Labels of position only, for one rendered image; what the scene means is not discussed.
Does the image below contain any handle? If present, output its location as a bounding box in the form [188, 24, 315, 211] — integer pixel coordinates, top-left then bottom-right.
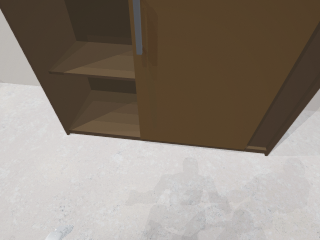
[132, 0, 143, 55]

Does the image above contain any wardrobe door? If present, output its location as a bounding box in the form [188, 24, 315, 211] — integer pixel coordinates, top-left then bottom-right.
[128, 0, 320, 150]
[247, 21, 320, 147]

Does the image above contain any robot left hand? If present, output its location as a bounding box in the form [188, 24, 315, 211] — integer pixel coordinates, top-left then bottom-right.
[45, 224, 74, 240]

